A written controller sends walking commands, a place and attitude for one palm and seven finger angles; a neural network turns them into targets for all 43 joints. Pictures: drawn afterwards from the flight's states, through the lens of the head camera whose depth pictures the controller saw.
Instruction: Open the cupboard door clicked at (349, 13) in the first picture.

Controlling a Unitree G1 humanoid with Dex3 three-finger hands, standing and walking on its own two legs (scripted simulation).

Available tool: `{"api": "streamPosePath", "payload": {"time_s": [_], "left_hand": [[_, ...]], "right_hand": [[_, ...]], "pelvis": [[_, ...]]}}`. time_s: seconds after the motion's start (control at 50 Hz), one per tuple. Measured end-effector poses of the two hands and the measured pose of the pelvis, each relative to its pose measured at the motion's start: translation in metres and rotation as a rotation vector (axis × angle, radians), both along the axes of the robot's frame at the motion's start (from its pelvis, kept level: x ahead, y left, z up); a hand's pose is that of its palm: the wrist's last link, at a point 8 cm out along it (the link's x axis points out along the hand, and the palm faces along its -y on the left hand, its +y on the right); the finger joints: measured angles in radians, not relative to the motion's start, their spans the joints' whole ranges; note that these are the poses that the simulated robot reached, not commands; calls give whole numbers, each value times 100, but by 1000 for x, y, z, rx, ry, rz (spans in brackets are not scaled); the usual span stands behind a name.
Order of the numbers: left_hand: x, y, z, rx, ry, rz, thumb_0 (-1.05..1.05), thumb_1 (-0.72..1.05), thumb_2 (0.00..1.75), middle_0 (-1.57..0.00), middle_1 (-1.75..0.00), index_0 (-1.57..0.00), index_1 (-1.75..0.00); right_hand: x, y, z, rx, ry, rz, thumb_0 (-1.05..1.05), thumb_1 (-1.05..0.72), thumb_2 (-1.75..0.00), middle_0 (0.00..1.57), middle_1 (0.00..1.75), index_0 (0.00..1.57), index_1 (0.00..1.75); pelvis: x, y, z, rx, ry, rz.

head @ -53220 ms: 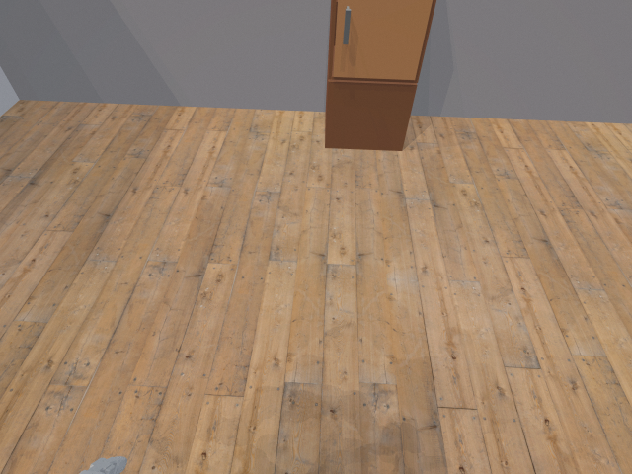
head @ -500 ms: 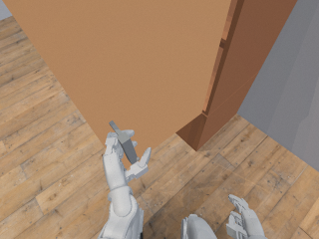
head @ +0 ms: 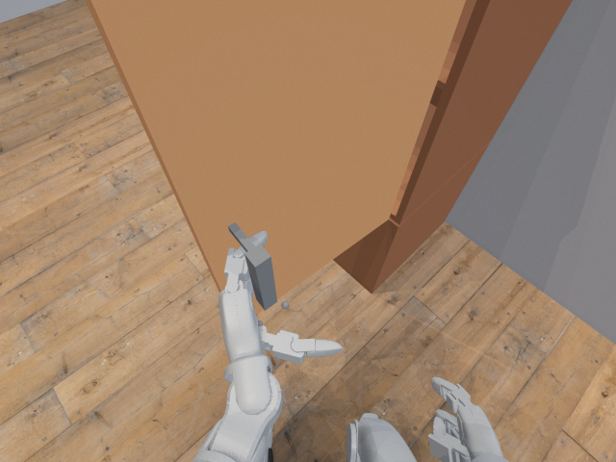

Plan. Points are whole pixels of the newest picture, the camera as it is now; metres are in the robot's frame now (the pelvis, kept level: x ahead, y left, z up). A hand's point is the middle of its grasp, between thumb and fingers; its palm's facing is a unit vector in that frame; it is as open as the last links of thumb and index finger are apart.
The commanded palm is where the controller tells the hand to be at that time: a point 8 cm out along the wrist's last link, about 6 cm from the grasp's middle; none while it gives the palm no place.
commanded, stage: slide the hand sideways off the handle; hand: left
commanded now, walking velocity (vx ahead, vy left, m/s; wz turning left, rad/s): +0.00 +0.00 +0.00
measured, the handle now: (253, 268) +0.36 +0.09 +0.02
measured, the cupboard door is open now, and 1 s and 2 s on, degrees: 85 87 87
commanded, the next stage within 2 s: draw the hand back to the body in 1.30 s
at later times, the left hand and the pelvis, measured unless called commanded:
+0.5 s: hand (282, 328) +0.28 +0.05 +0.02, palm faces -0.07 -1.00 +0.05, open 16.1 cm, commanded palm +0.25 +0.10 +0.01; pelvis -0.01 +0.01 -0.01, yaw -1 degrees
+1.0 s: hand (247, 367) +0.24 +0.09 +0.01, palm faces -0.03 -1.00 +0.01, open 16.3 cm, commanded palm +0.20 +0.15 +0.01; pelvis +0.01 +0.00 -0.02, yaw +0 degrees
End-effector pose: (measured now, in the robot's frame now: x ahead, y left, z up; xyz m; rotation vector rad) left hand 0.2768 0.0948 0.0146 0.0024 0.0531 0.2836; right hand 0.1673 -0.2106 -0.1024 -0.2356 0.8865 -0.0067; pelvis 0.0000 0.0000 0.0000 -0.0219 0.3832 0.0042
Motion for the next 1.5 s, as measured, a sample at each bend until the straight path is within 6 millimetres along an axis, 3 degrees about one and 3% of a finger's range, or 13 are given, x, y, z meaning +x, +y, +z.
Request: {"api": "streamPosePath", "payload": {"time_s": [0.14,0.26,0.32,0.4,0.54,0.76,1.0,1.2,1.34,1.44,1.5], "left_hand": [[0,2,0,14,-4,-9,-1,-50,30,-31,-52,-32,-56],[-6,14,-4,88,-66,-366,-1,-50,30,-25,-41,-19,-43],[-7,15,-3,26,-54,-431,-1,-50,30,-21,-37,-16,-38],[-7,13,-1,-67,-25,-379,-1,-50,30,-18,-33,-17,-34],[-17,11,0,-41,-46,-352,-1,-50,30,-13,-31,-18,-32],[-42,38,-2,-10,-25,-321,-1,-50,30,-15,-30,-16,-30],[-61,46,-2,-20,-3,-316,-1,-50,30,-15,-30,-16,-30],[-81,72,-1,4,12,-291,-1,-50,30,-15,-30,-15,-30],[-93,79,-1,-10,10,-316,-1,-50,30,-15,-30,-15,-30],[-93,78,-3,-14,-12,-336,-1,-50,30,-15,-30,-15,-30],[-89,82,8,6,-36,-343,-1,-50,30,-15,-30,-15,-30]], "right_hand": [[2,7,-2,11,-8,26,1,-91,-90,20,30,20,30],[-6,-1,-8,6,1,-3,1,-91,-90,20,30,20,30],[-12,-6,-9,1,9,-35,1,-91,-90,20,30,20,30],[-18,-10,-5,-1,25,-60,1,-91,-90,20,30,20,30],[-17,-9,-1,0,28,-59,1,-91,-90,20,30,20,30],[14,1,-1,22,-16,-23,1,-91,-90,20,30,20,30],[38,1,0,25,-82,-6,1,-91,-90,20,30,20,30],[35,-10,-4,4,-92,-30,1,-91,-90,20,30,20,30],[29,-16,-5,-13,-115,-52,1,-91,-90,20,30,20,30],[25,-15,-7,-23,-138,-54,1,-91,-90,20,30,20,30],[21,-12,-6,-20,-139,-63,1,-91,-90,20,30,20,30]], "pelvis": [[-6,3,-2,-3,-4,7],[-10,4,-10,-4,-2,15],[-12,8,-11,-9,-14,11],[-11,11,-6,-5,-18,-1],[-5,11,-8,5,-1,-12],[1,8,-11,2,1,-7],[8,2,-16,4,17,-3],[7,-3,-22,-1,15,-2],[2,-3,-26,-8,12,-3],[-4,0,-31,-14,12,-5],[-6,1,-31,-17,1,-7]]}}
